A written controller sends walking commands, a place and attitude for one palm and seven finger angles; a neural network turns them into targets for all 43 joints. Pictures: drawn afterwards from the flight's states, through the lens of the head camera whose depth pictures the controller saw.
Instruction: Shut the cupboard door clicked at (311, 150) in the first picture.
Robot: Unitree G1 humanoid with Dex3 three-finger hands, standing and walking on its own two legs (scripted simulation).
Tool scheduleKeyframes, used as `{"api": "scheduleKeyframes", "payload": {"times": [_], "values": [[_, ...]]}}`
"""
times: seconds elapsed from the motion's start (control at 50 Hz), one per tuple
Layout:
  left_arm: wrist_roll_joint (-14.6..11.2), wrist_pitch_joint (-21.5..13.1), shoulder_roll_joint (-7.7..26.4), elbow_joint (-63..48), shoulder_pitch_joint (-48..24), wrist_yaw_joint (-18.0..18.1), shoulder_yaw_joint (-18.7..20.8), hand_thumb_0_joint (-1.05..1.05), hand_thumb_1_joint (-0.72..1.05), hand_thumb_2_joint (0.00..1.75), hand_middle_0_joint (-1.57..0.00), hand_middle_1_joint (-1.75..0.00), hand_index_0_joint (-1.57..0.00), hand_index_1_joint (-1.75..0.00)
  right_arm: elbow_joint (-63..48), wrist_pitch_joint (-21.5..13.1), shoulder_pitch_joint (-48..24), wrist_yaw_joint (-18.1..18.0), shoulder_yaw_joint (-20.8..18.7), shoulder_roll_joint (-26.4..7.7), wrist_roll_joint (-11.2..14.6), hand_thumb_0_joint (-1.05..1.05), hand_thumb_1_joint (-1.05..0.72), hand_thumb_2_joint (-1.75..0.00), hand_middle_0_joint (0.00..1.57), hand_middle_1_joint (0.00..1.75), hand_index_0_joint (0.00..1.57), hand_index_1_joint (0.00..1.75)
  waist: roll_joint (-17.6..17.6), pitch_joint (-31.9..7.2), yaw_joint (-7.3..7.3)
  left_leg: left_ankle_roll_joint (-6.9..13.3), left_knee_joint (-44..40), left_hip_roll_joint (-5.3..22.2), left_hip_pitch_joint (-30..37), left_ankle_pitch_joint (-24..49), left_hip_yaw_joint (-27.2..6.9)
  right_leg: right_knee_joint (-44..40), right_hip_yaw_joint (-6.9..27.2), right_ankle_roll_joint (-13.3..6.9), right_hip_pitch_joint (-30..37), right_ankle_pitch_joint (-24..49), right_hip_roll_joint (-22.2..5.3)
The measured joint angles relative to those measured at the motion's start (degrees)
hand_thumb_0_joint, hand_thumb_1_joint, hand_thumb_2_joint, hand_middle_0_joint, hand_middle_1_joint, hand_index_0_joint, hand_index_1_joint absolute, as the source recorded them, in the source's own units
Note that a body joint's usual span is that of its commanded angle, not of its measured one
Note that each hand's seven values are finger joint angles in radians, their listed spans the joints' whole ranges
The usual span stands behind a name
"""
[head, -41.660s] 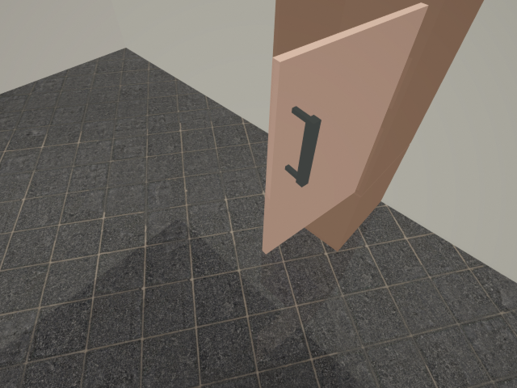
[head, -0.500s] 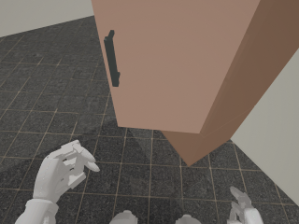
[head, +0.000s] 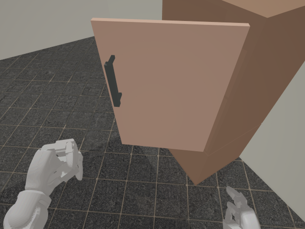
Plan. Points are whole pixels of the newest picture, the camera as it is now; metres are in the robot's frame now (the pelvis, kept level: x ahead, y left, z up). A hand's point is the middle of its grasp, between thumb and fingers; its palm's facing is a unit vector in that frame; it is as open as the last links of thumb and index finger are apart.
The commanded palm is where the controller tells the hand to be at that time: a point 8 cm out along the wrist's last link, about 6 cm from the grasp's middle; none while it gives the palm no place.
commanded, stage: raise the hand and make a fist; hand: left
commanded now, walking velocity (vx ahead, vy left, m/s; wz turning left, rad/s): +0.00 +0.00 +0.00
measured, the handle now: (114, 82) +0.52 +0.17 +0.10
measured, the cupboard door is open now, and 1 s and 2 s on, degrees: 53 53 53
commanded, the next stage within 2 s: bring the fist close to the handle in 0.40 s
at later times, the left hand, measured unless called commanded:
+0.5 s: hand (81, 174) +0.21 +0.18 +0.10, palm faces -0.03 -1.00 -0.04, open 3.1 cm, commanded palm +0.19 +0.23 +0.11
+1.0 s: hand (95, 132) +0.31 +0.17 +0.11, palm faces -0.02 -1.00 +0.00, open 3.1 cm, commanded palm +0.29 +0.22 +0.11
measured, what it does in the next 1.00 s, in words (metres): stands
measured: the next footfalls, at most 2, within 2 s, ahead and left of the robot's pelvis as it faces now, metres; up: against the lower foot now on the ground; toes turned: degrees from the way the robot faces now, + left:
none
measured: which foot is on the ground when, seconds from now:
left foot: down 0.00-1.00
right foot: down 0.00-1.00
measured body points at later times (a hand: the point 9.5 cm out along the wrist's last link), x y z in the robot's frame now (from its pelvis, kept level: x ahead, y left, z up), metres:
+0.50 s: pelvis -0.01 +0.00 +0.01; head -0.01 -0.02 +0.46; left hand +0.21 +0.23 +0.11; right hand +0.16 -0.24 -0.06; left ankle +0.00 +0.13 -0.70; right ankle +0.00 -0.12 -0.70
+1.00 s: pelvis -0.01 +0.01 +0.01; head +0.01 -0.01 +0.46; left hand +0.31 +0.23 +0.11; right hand +0.13 -0.24 -0.08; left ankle +0.00 +0.13 -0.70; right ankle +0.00 -0.12 -0.70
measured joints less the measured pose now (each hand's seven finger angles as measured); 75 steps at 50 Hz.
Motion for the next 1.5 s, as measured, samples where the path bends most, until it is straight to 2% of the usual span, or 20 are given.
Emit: {"api": "scheduleKeyframes", "payload": {"times": [0.08, 0.16, 0.22, 0.34, 0.4, 0.5, 0.56, 0.72, 0.8, 0.9, 1.02, 1.16, 1.24, 1.34, 1.5], "values": [[-1.0, -0.5, -0.5, 1.5, -2.2, -0.7, 1.3, 0.02, 0.9, 0.9, -1.3, -1.49, -1.29, -1.49, 1.4, -0.2, 0.5, 0.1, -0.2, -0.8, 0.3, 0.01, -0.9, -0.9, 0.21, 0.3, 0.2, 0.3, 0.5, 0.1, -0.15, -0.2, -1.4, 0.0, 1.3, 0.7, -0.1, -1.1, -0.1, -0.2, 1.2, 0.4, 0.1], [-0.9, 1.9, -1.1, 4.1, -2.2, -2.6, 0.0, 0.02, 0.9, 0.9, -1.3, -1.49, -1.3, -1.5, 1.6, 0.0, 0.5, -0.1, -0.7, -1.6, 0.5, 0.01, -0.9, -0.9, 0.21, 0.3, 0.2, 0.3, 0.7, 0.2, -0.54, -0.3, -2.8, 0.0, 2.0, 1.5, 0.4, -1.8, 0.4, -0.2, 1.4, 1.1, 0.0], [-0.4, 2.6, -1.3, 4.6, -1.0, -2.6, -1.0, 0.02, 0.9, 0.9, -1.3, -1.49, -1.3, -1.5, 1.4, -0.1, 0.5, -0.3, -1.2, -1.8, 0.4, 0.01, -0.9, -0.9, 0.21, 0.3, 0.2, 0.3, 0.2, 0.5, -0.76, -0.3, -3.5, 0.0, 2.3, 2.0, 0.8, -2.0, 0.8, -0.3, 1.3, 1.4, 0.1], [0.2, -2.2, -1.4, 3.1, -0.7, 0.4, 0.0, 0.02, 0.9, 0.9, -1.3, -1.5, -1.3, -1.5, 1.8, -1.1, 0.3, -0.2, -1.7, -1.5, 0.1, 0.01, -0.9, -0.9, 0.21, 0.3, 0.2, 0.3, -0.7, 1.2, -0.41, -0.6, -3.4, 0.2, 2.6, 2.3, 0.7, -1.8, 0.7, -0.6, 1.6, 1.6, 0.2], [0.2, -3.4, -1.5, 3.4, -1.6, 0.5, 0.3, 0.02, 0.9, 0.9, -1.3, -1.5, -1.3, -1.5, 2.2, -1.4, -0.1, 0.1, -1.4, -1.5, 0.2, 0.01, -0.9, -0.9, 0.2, 0.3, 0.2, 0.3, -0.5, 1.2, -0.23, -0.5, -3.1, 0.1, 2.5, 2.4, 0.5, -1.8, 0.5, -0.6, 1.7, 1.7, 0.2], [0.1, -0.8, -1.4, 5.0, -1.6, -1.6, -1.1, 0.02, 0.9, 0.9, -1.3, -1.5, -1.3, -1.5, 2.0, -1.4, -0.6, -0.2, -0.9, -1.4, 0.5, 0.01, -0.9, -0.9, 0.21, 0.3, 0.2, 0.3, 0.1, 1.2, -0.28, -0.2, -3.4, -0.1, 2.6, 2.7, 0.7, -2.3, 0.6, -0.3, 1.9, 2.2, 0.0], [0.4, 0.2, -1.4, 5.5, -1.6, -1.4, -2.0, 0.02, 0.9, 0.9, -1.3, -1.5, -1.3, -1.5, 1.8, -1.7, -0.7, -0.5, -0.7, -1.1, 0.4, 0.01, -0.9, -0.9, 0.21, 0.3, 0.2, 0.3, 0.1, 1.6, -0.31, 0.0, -3.6, -0.2, 2.8, 2.9, 0.8, -2.5, 0.8, -0.1, 2.1, 2.5, -0.1], [2.0, -2.1, -1.5, 11.6, -13.8, 1.8, -1.8, 0.02, 0.9, 0.9, -1.3, -1.5, -1.3, -1.5, 4.4, -2.5, -2.0, -0.8, 0.1, -0.6, 0.4, 0.01, -0.9, -0.9, 0.21, 0.3, 0.2, 0.3, -0.5, 3.1, -0.43, 0.2, -2.8, -0.7, 1.5, 3.2, 0.3, -2.2, 0.3, 0.1, 1.2, 2.8, -0.6], [2.6, 0.3, -1.1, 16.4, -19.4, 1.0, -2.3, 0.02, 0.9, 0.9, -1.3, -1.5, -1.3, -1.5, 4.9, -1.9, -1.8, -0.8, 0.3, -0.5, 0.4, 0.01, -0.9, -0.9, 0.21, 0.3, 0.2, 0.3, -0.4, 2.7, -1.2, 0.5, -3.6, -0.8, 1.3, 3.4, 0.9, -2.8, 0.9, 0.3, 0.7, 3.2, -0.6], [2.6, 2.8, -1.7, 20.5, -22.4, 1.5, -2.0, 0.02, 0.9, 0.9, -1.3, -1.5, -1.3, -1.5, 4.7, -0.7, -0.7, -0.5, -0.2, -0.7, 0.2, 0.01, -0.9, -0.9, 0.21, 0.3, 0.2, 0.3, -0.5, 2.0, -1.97, 0.7, -5.3, -0.9, 2.2, 3.7, 2.1, -3.7, 2.1, 0.6, 0.8, 3.4, -0.7], [3.5, 0.2, -2.2, 22.7, -24.2, 3.7, -0.1, 0.02, 0.9, 0.9, -1.3, -1.5, -1.3, -1.5, 5.1, 0.7, 0.3, 0.5, -1.1, -0.8, -0.1, 0.01, -0.9, -0.9, 0.21, 0.3, 0.2, 0.3, -1.2, 1.5, -1.84, 0.7, -6.0, -0.8, 3.0, 3.4, 2.7, -4.0, 2.7, 0.7, 1.2, 3.1, -0.6], [4.7, -0.3, -2.3, 27.2, -29.4, 3.5, -2.0, 0.02, 0.9, 0.9, -1.3, -1.5, -1.3, -1.5, 5.9, 1.9, -0.6, 0.6, -1.7, -1.4, 0.2, 0.01, -0.9, -0.9, 0.21, 0.3, 0.2, 0.3, -0.8, 2.1, -1.69, 0.7, -5.7, -0.8, 2.3, 3.4, 2.0, -4.2, 2.1, 0.6, 0.9, 3.2, -0.6], [5.2, 0.1, -2.3, 32.6, -34.7, 4.1, -2.3, 0.02, 0.9, 0.9, -1.3, -1.5, -1.3, -1.5, 6.4, 2.8, -1.6, 0.2, -1.4, -1.2, 0.2, 0.01, -0.9, -0.9, 0.21, 0.3, 0.2, 0.3, -1.0, 2.4, -2.26, 0.5, -5.7, -0.8, 1.6, 3.7, 1.9, -4.0, 2.0, 0.5, 0.3, 3.4, -0.6], [5.9, -1.1, -1.1, 40.1, -41.9, 5.3, 0.0, 0.02, 0.9, 0.9, -1.3, -1.5, -1.3, -1.5, 6.8, 4.2, -1.9, 0.3, -1.1, -0.7, -0.1, 0.01, -0.9, -0.9, 0.21, 0.3, 0.2, 0.3, -1.7, 2.3, -3.16, 0.2, -5.9, -0.5, 0.7, 4.1, 2.2, -3.8, 2.2, 0.2, -1.0, 3.6, -0.3], [6.1, -3.2, 1.6, 52.1, -49.9, 3.4, 2.4, 0.02, 0.9, 0.9, -1.3, -1.5, -1.3, -1.5, 7.5, 6.6, 0.6, 0.9, -1.7, -1.4, 0.1, 0.01, -0.9, -0.9, 0.21, 0.3, 0.2, 0.3, -1.2, 1.2, -4.0, 0.0, -5.4, -0.1, -1.1, 4.0, 2.2, -3.4, 2.2, -0.1, -2.9, 3.7, 0.1]]}}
